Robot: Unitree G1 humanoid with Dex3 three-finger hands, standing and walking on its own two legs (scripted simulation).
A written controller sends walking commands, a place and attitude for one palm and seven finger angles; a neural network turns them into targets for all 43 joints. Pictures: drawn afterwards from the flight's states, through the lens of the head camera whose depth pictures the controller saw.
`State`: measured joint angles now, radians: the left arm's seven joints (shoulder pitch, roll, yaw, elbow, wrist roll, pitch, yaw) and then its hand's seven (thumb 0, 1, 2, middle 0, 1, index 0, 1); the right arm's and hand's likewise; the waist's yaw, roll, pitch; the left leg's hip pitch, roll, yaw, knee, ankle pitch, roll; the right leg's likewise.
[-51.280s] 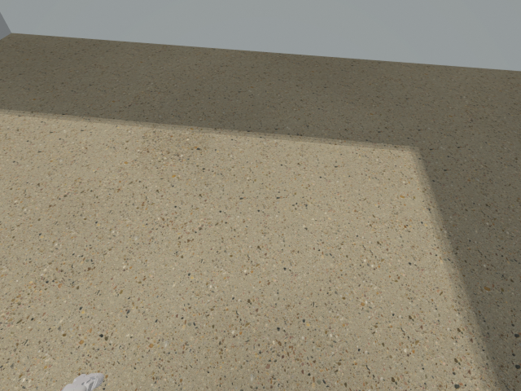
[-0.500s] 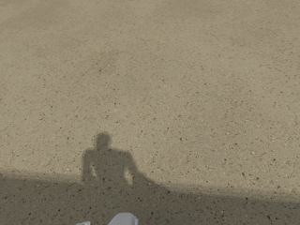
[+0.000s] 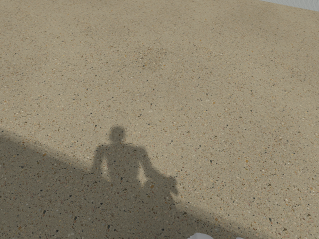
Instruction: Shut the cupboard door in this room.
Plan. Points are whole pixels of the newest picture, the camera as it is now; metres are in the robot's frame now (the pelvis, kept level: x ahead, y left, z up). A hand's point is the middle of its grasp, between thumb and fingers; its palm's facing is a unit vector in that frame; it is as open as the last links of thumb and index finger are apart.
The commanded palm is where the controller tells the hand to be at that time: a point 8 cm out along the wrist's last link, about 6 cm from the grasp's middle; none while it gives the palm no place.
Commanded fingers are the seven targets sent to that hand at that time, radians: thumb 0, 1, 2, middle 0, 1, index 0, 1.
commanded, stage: turn or walk to find it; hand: left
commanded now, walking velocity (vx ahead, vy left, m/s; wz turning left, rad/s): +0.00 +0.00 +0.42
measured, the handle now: out of the picture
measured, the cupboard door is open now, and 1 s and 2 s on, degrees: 64 64 64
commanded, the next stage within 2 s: none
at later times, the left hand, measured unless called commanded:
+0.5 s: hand out of the picture +0.02 +0.16 -0.16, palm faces +0.25 -0.93 -0.25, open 7.4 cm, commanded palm none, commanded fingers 0.00 0.90 0.90 -0.20 -0.30 -0.20 -0.30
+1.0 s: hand out of the picture +0.02 +0.17 -0.16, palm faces +0.44 -0.85 -0.29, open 7.4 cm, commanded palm none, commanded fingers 0.00 0.90 0.90 -0.20 -0.30 -0.20 -0.30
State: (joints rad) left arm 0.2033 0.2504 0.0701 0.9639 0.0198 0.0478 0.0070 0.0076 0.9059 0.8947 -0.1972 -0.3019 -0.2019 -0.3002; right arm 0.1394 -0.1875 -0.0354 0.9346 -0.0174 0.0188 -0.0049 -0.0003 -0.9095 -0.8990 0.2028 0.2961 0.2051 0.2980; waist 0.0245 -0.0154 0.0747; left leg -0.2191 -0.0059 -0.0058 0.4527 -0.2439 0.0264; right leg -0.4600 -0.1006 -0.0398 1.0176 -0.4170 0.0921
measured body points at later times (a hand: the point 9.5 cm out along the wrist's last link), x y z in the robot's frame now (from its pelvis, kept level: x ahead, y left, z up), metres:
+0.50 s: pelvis +0.01 -0.04 +0.00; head +0.06 -0.04 +0.44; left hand +0.01 +0.21 -0.14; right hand +0.13 -0.27 -0.16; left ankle -0.04 +0.10 -0.71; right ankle +0.02 -0.14 -0.74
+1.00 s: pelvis +0.03 -0.06 -0.01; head +0.08 -0.07 +0.43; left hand -0.01 +0.21 -0.14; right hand +0.20 -0.24 -0.18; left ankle -0.04 +0.08 -0.72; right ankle +0.07 -0.14 -0.74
